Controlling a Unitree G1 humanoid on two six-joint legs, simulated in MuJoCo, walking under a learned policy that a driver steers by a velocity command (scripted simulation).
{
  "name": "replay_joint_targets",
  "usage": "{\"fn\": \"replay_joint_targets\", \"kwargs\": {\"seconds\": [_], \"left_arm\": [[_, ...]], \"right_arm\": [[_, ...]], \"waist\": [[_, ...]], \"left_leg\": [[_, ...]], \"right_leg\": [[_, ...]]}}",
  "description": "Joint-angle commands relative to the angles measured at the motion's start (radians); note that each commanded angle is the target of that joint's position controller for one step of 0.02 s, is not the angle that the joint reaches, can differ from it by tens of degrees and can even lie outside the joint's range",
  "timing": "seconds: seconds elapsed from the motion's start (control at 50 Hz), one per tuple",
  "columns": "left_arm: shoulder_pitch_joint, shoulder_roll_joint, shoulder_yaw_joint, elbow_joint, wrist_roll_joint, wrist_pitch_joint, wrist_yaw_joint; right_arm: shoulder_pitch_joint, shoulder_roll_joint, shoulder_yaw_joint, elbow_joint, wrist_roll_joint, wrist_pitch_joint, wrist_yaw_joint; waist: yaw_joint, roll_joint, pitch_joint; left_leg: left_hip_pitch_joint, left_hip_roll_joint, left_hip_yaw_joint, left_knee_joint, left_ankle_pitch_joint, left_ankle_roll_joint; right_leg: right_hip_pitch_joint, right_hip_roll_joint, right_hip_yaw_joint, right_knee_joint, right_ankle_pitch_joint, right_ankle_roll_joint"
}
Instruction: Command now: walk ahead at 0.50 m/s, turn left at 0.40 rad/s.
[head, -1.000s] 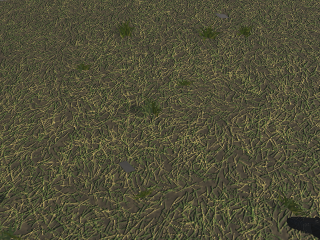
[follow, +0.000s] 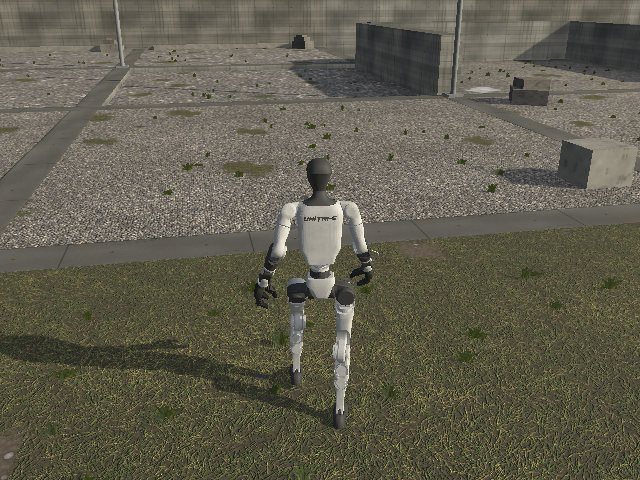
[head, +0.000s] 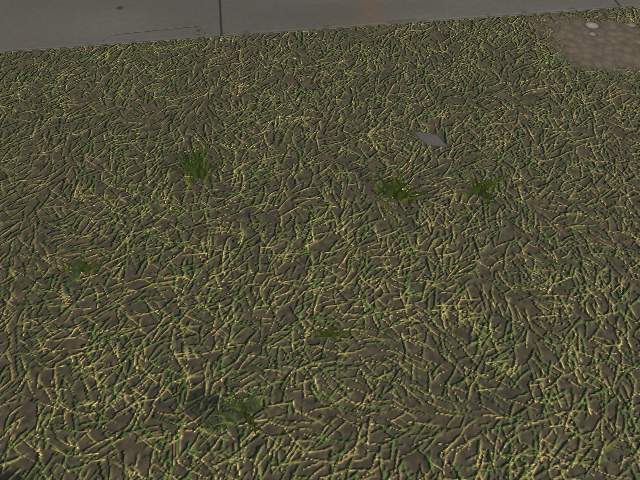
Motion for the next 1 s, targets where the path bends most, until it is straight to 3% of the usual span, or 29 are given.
{"fn": "replay_joint_targets", "kwargs": {"seconds": [0.02, 0.04, 0.06, 0.08, 0.1, 0.12, 0.14, 0.16, 0.18, 0.2, 0.22, 0.28, 0.38, 0.42, 0.48, 0.52, 0.54, 0.56, 0.58, 0.6, 0.62, 0.64, 0.66, 0.68, 0.72, 0.78, 0.9, 0.96, 1.0], "left_arm": [[0.002, 0.179, 0.048, -0.030, -0.008, 0.013, 0.014], [-0.009, 0.194, 0.052, -0.035, -0.007, 0.022, 0.021], [-0.025, 0.199, 0.053, -0.041, -0.006, 0.033, 0.029], [-0.019, 0.182, 0.044, -0.054, -0.001, 0.038, 0.039], [0.057, 0.100, 0.013, -0.102, 0.022, 0.019, 0.035], [0.057, 0.056, -0.009, -0.110, 0.024, -0.016, 0.019], [-0.034, 0.141, 0.011, -0.128, -0.016, -0.046, 0.000], [-0.103, 0.143, 0.008, -0.152, -0.034, -0.062, -0.005], [-0.128, 0.133, 0.007, -0.157, -0.015, -0.067, 0.001], [-0.130, 0.144, 0.017, -0.155, 0.007, -0.060, 0.008], [-0.116, 0.138, 0.019, -0.157, 0.015, -0.049, 0.008], [-0.106, 0.100, 0.011, -0.163, 0.023, -0.023, 0.011], [-0.299, 0.051, -0.009, -0.210, 0.015, -0.029, 0.005], [-0.353, 0.062, -0.006, -0.225, 0.003, -0.036, -0.004], [-0.362, 0.099, 0.009, -0.232, -0.004, -0.047, -0.015], [-0.303, 0.121, 0.022, -0.219, -0.006, -0.054, -0.015], [-0.220, 0.138, 0.035, -0.197, -0.001, -0.058, -0.010], [-0.096, 0.178, 0.049, -0.185, 0.016, -0.063, -0.002], [0.025, 0.263, 0.074, -0.162, 0.033, -0.052, 0.003], [0.048, 0.213, 0.065, -0.147, 0.007, -0.042, -0.006], [-0.001, 0.140, 0.045, -0.160, 0.001, -0.036, -0.004], [-0.047, 0.114, 0.036, -0.167, 0.008, -0.028, 0.000], [-0.084, 0.094, 0.028, -0.158, 0.012, -0.024, 0.000], [-0.104, 0.076, 0.021, -0.152, 0.017, -0.026, 0.003], [-0.118, 0.072, 0.022, -0.138, 0.013, -0.032, 0.002], [-0.109, 0.110, 0.037, -0.110, 0.008, -0.039, 0.002], [-0.087, 0.155, 0.048, -0.068, 0.001, -0.022, 0.009], [-0.049, 0.181, 0.056, -0.042, -0.014, -0.008, 0.009], [-0.047, 0.204, 0.064, -0.035, -0.025, 0.005, 0.010]], "right_arm": [[-0.099, -0.092, -0.026, -0.112, -0.003, -0.016, 0.017], [-0.055, -0.113, -0.037, -0.111, -0.004, -0.014, 0.017], [0.058, -0.146, -0.059, -0.089, -0.004, -0.010, 0.014], [0.218, -0.206, -0.092, -0.051, 0.001, -0.006, 0.002], [0.338, -0.327, -0.126, -0.043, -0.002, 0.003, -0.016], [0.323, -0.303, -0.112, -0.058, 0.012, -0.001, -0.014], [0.312, -0.236, -0.092, -0.060, 0.005, -0.004, -0.014], [0.271, -0.201, -0.085, -0.064, 0.001, -0.008, -0.018], [0.211, -0.180, -0.077, -0.074, -0.001, -0.008, -0.019], [0.166, -0.149, -0.067, -0.089, -0.009, -0.009, -0.023], [0.141, -0.145, -0.065, -0.104, -0.017, -0.008, -0.026], [0.144, -0.169, -0.074, -0.103, -0.012, -0.011, -0.041], [0.214, -0.194, -0.084, -0.073, 0.003, 0.001, -0.065], [0.254, -0.198, -0.086, -0.057, 0.007, 0.008, -0.068], [0.275, -0.186, -0.085, -0.047, 0.010, 0.018, -0.073], [0.257, -0.184, -0.088, -0.052, 0.006, 0.023, -0.073], [0.245, -0.161, -0.080, -0.058, 0.003, 0.025, -0.071], [0.243, -0.108, -0.060, -0.073, -0.006, 0.021, -0.065], [0.359, -0.045, -0.039, -0.097, 0.011, 0.013, -0.065], [0.379, -0.097, -0.040, -0.102, 0.018, 0.008, -0.066], [0.305, -0.177, -0.063, -0.094, 0.021, 0.012, -0.066], [0.232, -0.186, -0.067, -0.107, 0.012, 0.018, -0.067], [0.190, -0.174, -0.069, -0.122, 0.002, 0.019, -0.064], [0.183, -0.160, -0.073, -0.127, 0.001, 0.023, -0.059], [0.196, -0.116, -0.067, -0.129, 0.011, 0.035, -0.052], [0.144, -0.084, -0.058, -0.158, 0.003, 0.043, -0.048], [-0.004, -0.057, -0.043, -0.191, 0.004, 0.025, -0.015], [-0.074, -0.062, -0.044, -0.223, 0.008, 0.025, 0.001], [-0.075, -0.083, -0.054, -0.239, 0.004, 0.028, 0.007]], "waist": [[-0.016, -0.097, 0.041], [-0.044, -0.119, -0.003], [-0.110, -0.120, -0.075], [-0.183, -0.089, -0.167], [-0.176, 0.111, -0.299], [-0.150, 0.186, -0.420], [-0.192, 0.105, -0.341], [-0.179, 0.046, -0.218], [-0.137, -0.032, -0.125], [-0.104, -0.028, -0.088], [-0.078, -0.001, -0.073], [-0.057, 0.007, -0.054], [-0.129, 0.029, -0.023], [-0.150, 0.037, -0.020], [-0.138, 0.054, -0.024], [-0.100, 0.083, -0.032], [-0.053, 0.078, -0.071], [0.005, 0.023, -0.191], [-0.008, -0.226, -0.349], [-0.011, -0.343, -0.349], [0.008, -0.218, -0.206], [0.005, -0.143, -0.119], [-0.011, -0.116, -0.047], [-0.034, -0.140, -0.023], [-0.053, -0.165, -0.008], [-0.053, -0.132, 0.010], [-0.004, -0.099, 0.031], [0.010, -0.099, 0.055], [-0.013, -0.111, 0.044]], "left_leg": [[-0.020, -0.027, 0.040, -0.024, -0.120, 0.045], [0.056, -0.063, 0.077, -0.017, -0.172, 0.063], [0.209, -0.106, 0.108, -0.038, -0.174, 0.087], [0.464, -0.115, 0.067, -0.056, -0.135, 0.126], [0.865, 0.134, -0.355, -0.050, -0.150, 0.276], [1.041, 0.273, -0.811, -0.238, -0.294, 0.404], [0.995, 0.250, -0.717, -0.281, -0.363, 0.349], [0.863, 0.210, -0.575, -0.287, -0.327, 0.308], [0.706, 0.168, -0.473, -0.301, -0.227, 0.280], [0.596, 0.135, -0.404, -0.322, -0.126, 0.264], [0.523, 0.114, -0.381, -0.344, -0.063, 0.266], [0.411, 0.083, -0.299, -0.375, 0.065, 0.279], [0.343, 0.005, -0.226, -0.355, -0.042, 0.200], [0.365, 0.022, -0.269, -0.336, -0.094, 0.190], [0.466, 0.059, -0.365, -0.253, -0.134, 0.170], [0.493, 0.070, -0.409, -0.186, -0.100, 0.151], [0.476, 0.033, -0.393, -0.108, -0.062, 0.127], [0.397, -0.021, -0.336, 0.104, -0.109, 0.094], [0.071, -0.166, -0.185, 0.444, -0.403, 0.017], [-0.112, -0.130, -0.164, 0.629, -0.640, -0.002], [-0.165, -0.078, -0.175, 0.701, -0.559, -0.010], [-0.154, -0.045, -0.134, 0.705, -0.483, -0.017], [-0.138, -0.018, -0.123, 0.662, -0.430, -0.022], [-0.101, 0.011, -0.121, 0.624, -0.394, -0.022], [-0.054, 0.031, -0.092, 0.581, -0.366, -0.026], [-0.094, 0.048, -0.081, 0.478, -0.298, -0.043], [-0.040, 0.032, -0.007, 0.165, -0.033, -0.028], [-0.028, 0.018, 0.028, 0.076, -0.061, 0.000], [0.017, -0.015, 0.063, 0.041, -0.149, 0.035]], "right_leg": [[0.040, -0.323, 0.049, 0.060, 0.627, -0.117], [0.052, -0.316, 0.030, 0.148, 0.822, -0.101], [0.029, -0.292, -0.005, 0.311, 0.964, -0.076], [-0.103, -0.251, -0.032, 0.538, 0.913, -0.039], [-0.499, -0.139, -0.040, 0.924, 0.438, 0.027], [-0.761, 0.028, 0.143, 1.157, -0.268, 0.060], [-0.870, -0.044, 0.249, 1.197, -0.229, 0.035], [-0.887, -0.088, 0.228, 1.144, -0.148, 0.016], [-0.853, -0.126, 0.216, 1.042, -0.086, 0.016], [-0.784, -0.154, 0.216, 0.963, -0.042, 0.024], [-0.730, -0.159, 0.216, 0.933, -0.018, 0.036], [-0.691, -0.150, 0.187, 0.817, 0.044, 0.084], [-0.604, -0.081, 0.171, 0.442, 0.364, 0.108], [-0.571, -0.059, 0.180, 0.372, 0.403, 0.104], [-0.555, -0.054, 0.220, 0.296, 0.333, 0.075], [-0.481, -0.054, 0.213, 0.273, 0.250, 0.040], [-0.354, -0.058, 0.196, 0.230, 0.256, 0.011], [-0.124, -0.170, 0.287, 0.255, 0.230, -0.047], [0.251, -0.398, 0.663, 0.223, 0.050, -0.197], [0.282, -0.486, 0.922, 0.133, -0.172, -0.237], [0.163, -0.448, 0.809, 0.106, -0.236, -0.196], [0.047, -0.405, 0.663, 0.099, -0.138, -0.162], [-0.061, -0.363, 0.554, 0.073, -0.016, -0.153], [-0.126, -0.333, 0.473, 0.050, 0.063, -0.142], [-0.192, -0.302, 0.363, 0.003, 0.141, -0.143], [-0.192, -0.319, 0.266, -0.039, 0.254, -0.172], [-0.139, -0.292, 0.061, -0.041, 0.372, -0.135], [-0.068, -0.320, 0.019, -0.021, 0.412, -0.117], [-0.016, -0.333, -0.015, 0.049, 0.607, -0.099]]}}
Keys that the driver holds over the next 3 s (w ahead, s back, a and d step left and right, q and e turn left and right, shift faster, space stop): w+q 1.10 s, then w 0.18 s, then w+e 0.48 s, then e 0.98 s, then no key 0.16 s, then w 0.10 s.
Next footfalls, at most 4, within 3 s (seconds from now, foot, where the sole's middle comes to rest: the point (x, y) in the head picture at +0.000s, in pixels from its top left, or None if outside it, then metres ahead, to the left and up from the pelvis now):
0.08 left None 0.23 0.12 -0.77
0.56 right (372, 452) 0.54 -0.03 -0.77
1.08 left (206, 388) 0.65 0.33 -0.77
1.62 right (218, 251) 1.03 0.38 -0.77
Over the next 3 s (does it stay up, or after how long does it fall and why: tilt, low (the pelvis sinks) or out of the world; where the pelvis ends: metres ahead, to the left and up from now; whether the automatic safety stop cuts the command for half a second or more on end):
stays up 1.10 0.51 0.00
